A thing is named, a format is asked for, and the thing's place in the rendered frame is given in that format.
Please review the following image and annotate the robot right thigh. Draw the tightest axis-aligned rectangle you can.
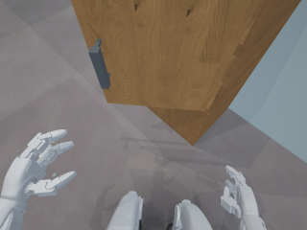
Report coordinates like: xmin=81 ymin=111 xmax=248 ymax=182
xmin=174 ymin=202 xmax=213 ymax=230

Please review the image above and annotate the cupboard door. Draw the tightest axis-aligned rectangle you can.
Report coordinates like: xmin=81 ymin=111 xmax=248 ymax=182
xmin=71 ymin=0 xmax=260 ymax=111

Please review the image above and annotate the left robot hand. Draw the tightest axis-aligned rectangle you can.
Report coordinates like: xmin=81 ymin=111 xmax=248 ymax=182
xmin=1 ymin=129 xmax=77 ymax=202

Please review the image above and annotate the right robot hand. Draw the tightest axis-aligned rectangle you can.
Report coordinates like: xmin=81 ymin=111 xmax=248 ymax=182
xmin=221 ymin=165 xmax=259 ymax=219

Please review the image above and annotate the robot left forearm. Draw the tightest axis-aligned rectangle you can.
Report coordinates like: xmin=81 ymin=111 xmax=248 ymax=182
xmin=0 ymin=196 xmax=28 ymax=230

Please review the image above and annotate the handle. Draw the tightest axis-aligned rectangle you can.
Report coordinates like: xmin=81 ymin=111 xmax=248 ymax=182
xmin=88 ymin=38 xmax=110 ymax=89

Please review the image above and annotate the robot right shin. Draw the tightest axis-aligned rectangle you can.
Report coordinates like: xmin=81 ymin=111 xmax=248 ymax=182
xmin=172 ymin=199 xmax=191 ymax=230

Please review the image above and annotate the robot right forearm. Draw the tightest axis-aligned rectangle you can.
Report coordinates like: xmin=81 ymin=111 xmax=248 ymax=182
xmin=239 ymin=214 xmax=267 ymax=230

